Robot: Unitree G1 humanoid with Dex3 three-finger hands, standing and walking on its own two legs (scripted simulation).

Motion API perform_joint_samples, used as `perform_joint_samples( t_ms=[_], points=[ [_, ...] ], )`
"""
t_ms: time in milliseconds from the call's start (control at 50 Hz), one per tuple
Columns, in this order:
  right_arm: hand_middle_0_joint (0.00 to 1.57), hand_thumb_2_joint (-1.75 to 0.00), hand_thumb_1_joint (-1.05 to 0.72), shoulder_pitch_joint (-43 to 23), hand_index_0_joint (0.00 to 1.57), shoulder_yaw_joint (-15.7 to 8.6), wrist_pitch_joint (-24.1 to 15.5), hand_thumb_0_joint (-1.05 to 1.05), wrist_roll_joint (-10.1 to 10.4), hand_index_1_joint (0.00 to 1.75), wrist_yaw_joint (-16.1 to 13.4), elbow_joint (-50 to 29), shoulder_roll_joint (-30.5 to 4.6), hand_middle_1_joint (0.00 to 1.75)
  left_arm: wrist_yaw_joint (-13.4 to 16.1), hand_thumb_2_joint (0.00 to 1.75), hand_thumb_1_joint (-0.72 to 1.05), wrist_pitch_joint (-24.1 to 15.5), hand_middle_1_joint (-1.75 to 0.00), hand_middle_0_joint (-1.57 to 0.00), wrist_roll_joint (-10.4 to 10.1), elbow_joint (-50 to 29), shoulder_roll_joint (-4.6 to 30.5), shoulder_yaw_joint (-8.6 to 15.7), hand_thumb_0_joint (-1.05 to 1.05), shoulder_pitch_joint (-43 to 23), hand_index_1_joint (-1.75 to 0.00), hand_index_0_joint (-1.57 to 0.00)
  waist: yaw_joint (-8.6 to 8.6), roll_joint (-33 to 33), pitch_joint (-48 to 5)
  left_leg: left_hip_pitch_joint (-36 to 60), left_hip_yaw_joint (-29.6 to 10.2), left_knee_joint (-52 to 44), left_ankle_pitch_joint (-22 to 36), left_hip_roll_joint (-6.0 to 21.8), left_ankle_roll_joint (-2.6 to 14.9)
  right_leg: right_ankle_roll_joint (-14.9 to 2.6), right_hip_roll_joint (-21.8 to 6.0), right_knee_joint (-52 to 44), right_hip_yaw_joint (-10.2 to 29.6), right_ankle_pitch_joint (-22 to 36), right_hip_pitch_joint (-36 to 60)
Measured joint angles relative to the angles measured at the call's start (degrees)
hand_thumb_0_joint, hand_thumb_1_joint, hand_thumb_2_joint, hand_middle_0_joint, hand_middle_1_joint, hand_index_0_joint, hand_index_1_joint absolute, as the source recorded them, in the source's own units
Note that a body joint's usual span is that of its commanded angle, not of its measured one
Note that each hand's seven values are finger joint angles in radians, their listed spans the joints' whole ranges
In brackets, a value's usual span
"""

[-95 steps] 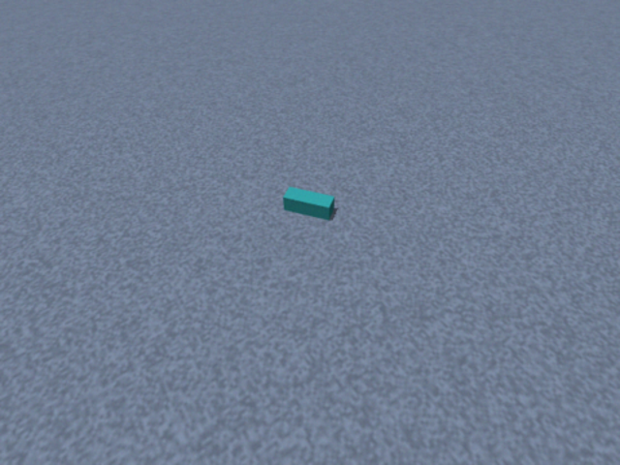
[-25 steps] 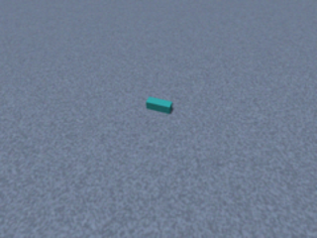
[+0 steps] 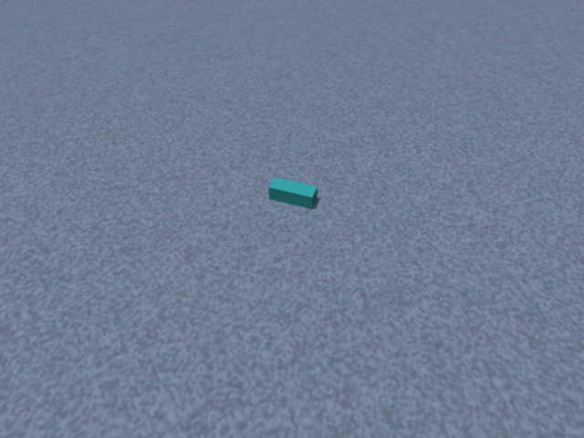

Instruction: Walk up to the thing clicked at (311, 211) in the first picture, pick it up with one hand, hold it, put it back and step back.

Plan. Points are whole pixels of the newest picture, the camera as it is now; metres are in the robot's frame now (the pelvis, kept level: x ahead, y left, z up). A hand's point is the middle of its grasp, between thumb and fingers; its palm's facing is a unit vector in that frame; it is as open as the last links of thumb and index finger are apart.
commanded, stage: stand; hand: left
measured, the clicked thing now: (293, 193) +1.38 +0.02 -0.74
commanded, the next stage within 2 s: walk up in 0.52 s
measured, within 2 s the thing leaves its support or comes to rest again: neither
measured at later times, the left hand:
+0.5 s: hand out of the picture +0.07 +0.25 -0.16, palm faces -0.02 -0.94 -0.34, open 7.4 cm
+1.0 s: hand (188, 430) +0.19 +0.18 -0.14, palm faces -0.12 -0.90 -0.42, open 7.4 cm
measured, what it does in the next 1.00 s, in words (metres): walks ahead: right foot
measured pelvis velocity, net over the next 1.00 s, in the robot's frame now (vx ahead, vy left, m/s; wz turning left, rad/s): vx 0.12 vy -0.09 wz -0.17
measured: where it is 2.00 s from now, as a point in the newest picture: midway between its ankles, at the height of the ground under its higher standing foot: (327, 351)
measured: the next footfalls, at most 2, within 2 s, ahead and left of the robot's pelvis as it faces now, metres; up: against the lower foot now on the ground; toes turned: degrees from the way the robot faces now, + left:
right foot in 0.82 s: +0.17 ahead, -0.21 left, +0.00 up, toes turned -12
left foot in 1.32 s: +0.48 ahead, +0.02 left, +0.00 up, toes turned -9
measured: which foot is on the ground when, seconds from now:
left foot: down 0.00-0.86, up 0.88-1.00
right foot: down 0.00-0.56, up 0.58-0.80, down 0.82-1.00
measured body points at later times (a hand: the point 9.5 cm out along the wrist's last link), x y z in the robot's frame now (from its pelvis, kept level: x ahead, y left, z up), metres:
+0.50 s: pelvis +0.00 +0.00 +0.00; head +0.01 +0.00 +0.45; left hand +0.07 +0.30 -0.13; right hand +0.08 -0.30 -0.13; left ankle -0.01 +0.12 -0.75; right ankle -0.02 -0.12 -0.75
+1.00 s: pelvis +0.12 -0.09 -0.02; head +0.11 -0.13 +0.43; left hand +0.20 +0.23 -0.11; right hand +0.13 -0.43 -0.15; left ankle +0.10 +0.05 -0.68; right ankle +0.13 -0.20 -0.75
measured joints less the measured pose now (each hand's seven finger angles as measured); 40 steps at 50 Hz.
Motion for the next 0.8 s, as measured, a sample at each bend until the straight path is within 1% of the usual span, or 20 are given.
perform_joint_samples(
  t_ms=[520, 540, 580, 600, 640, 660, 700, 760, 800],
  points=[
    [0.20, -0.89, -0.91, 0.2, 0.20, 0.0, -0.1, 0.01, 0.0, 0.30, 0.0, -0.1, 0.0, 0.30, 0.0, 0.90, 0.90, 0.0, -0.30, -0.20, 0.1, 0.0, 0.0, 0.0, 0.01, 0.2, -0.30, -0.21, 0.04, 0.1, -0.1, 0.3, 0.1, -0.3, 0.0, 0.0, 0.09, 0.11, -0.1, -0.4, 0.1, 0.1, 0.3],
    [0.20, -0.89, -0.91, 0.4, 0.20, -0.5, -0.1, 0.01, -0.4, 0.30, 0.4, -0.7, 0.0, 0.30, -0.5, 0.90, 0.90, 0.1, -0.30, -0.20, 0.3, -0.8, 0.1, 0.6, 0.01, 0.7, -0.30, -0.21, 0.17, 0.0, -0.2, -0.1, 0.5, 0.8, -1.2, 0.0, 0.50, -0.25, 0.0, 0.9, 0.4, -1.0, -0.3],
    [0.20, -0.89, -0.91, 1.4, 0.20, -1.8, -1.1, 0.01, -1.1, 0.30, 1.3, -2.6, 0.0, 0.30, -1.6, 0.90, 0.90, 0.0, -0.30, -0.20, 0.8, -2.5, 0.8, 1.8, 0.01, 2.8, -0.30, -0.21, 0.39, -0.6, -0.7, -0.7, 2.0, 3.8, -5.1, -0.1, 1.42, -1.39, -0.2, 7.5, 1.6, -7.3, -3.1],
    [0.20, -0.89, -0.91, 2.0, 0.20, -2.4, -1.6, 0.01, -1.4, 0.30, 1.7, -3.7, -0.2, 0.30, -2.0, 0.90, 0.90, 0.3, -0.30, -0.20, 1.1, -2.8, 1.3, 2.3, 0.01, 3.8, -0.30, -0.21, 0.34, -0.8, -1.1, -0.7, 2.9, 4.3, -5.2, 0.0, 1.65, -1.65, -0.4, 12.5, 1.6, -10.2, -5.4],
    [0.20, -0.89, -0.90, 3.3, 0.20, -3.4, -2.5, 0.01, -1.6, 0.30, 2.0, -5.6, -0.6, 0.30, -2.7, 0.90, 0.90, 1.0, -0.30, -0.20, 1.5, -3.2, 2.3, 3.0, 0.01, 5.1, -0.30, -0.21, -0.45, -0.7, -1.6, -0.2, 4.2, 4.5, -4.6, 0.6, 1.83, -1.87, -0.4, 22.3, 1.4, -12.9, -10.5],
    [0.20, -0.89, -0.90, 4.1, 0.20, -3.8, -2.8, 0.01, -1.7, 0.30, 2.1, -6.3, -0.9, 0.30, -3.0, 0.90, 0.90, 1.1, -0.30, -0.20, 1.5, -3.4, 2.9, 3.3, 0.01, 5.4, -0.30, -0.21, -0.89, -0.8, -1.5, 0.3, 4.4, 4.3, -5.0, 0.8, 1.77, -1.97, -0.7, 25.5, 1.5, -13.0, -12.5],
    [0.20, -0.89, -0.90, 5.9, 0.20, -4.2, -3.0, 0.01, -2.0, 0.30, 2.2, -7.0, -1.6, 0.30, -3.8, 0.90, 0.90, 0.8, -0.30, -0.20, 1.3, -4.4, 4.1, 3.7, 0.01, 5.6, -0.30, -0.21, -1.40, -1.0, -1.1, 1.9, 4.8, 3.2, -5.5, 1.2, 1.50, -1.84, -1.9, 27.5, 1.6, -12.8, -15.5],
    [0.20, -0.89, -0.90, 7.7, 0.20, -4.9, -2.4, 0.01, -2.4, 0.30, 2.8, -7.2, -3.3, 0.30, -4.9, 0.90, 0.90, 0.0, -0.30, -0.20, 1.0, -6.4, 5.1, 4.4, 0.01, 6.1, -0.30, -0.21, -1.36, -0.4, 0.0, 4.3, 5.8, 3.0, -6.9, 2.6, 0.25, -1.46, -3.7, 23.6, 1.1, -10.6, -17.5],
    [0.20, -0.89, -0.90, 8.2, 0.20, -5.3, -1.8, 0.01, -2.5, 0.30, 3.0, -7.4, -4.5, 0.30, -5.3, 0.90, 0.90, -0.5, -0.30, -0.20, 1.0, -7.3, 5.6, 4.8, 0.01, 6.6, -0.30, -0.20, -1.25, 0.0, 0.6, 5.4, 6.8, 5.1, -9.4, 3.6, -0.78, -1.20, -4.6, 19.4, 0.6, -6.8, -17.1]
  ],
)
